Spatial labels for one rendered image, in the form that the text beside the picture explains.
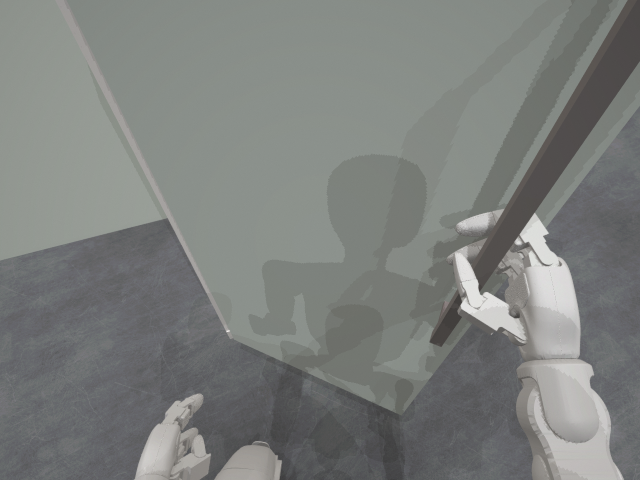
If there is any robot left thigh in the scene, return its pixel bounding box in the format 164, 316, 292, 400
214, 445, 282, 480

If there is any robot right hand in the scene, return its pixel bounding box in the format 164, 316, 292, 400
446, 209, 581, 362

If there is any robot left hand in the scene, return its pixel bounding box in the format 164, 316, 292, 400
135, 393, 211, 480

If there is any right robot forearm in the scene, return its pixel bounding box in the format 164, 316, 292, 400
516, 359, 624, 480

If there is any fridge door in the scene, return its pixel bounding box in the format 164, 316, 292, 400
67, 0, 640, 415

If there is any handle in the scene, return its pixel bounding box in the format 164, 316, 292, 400
429, 0, 640, 347

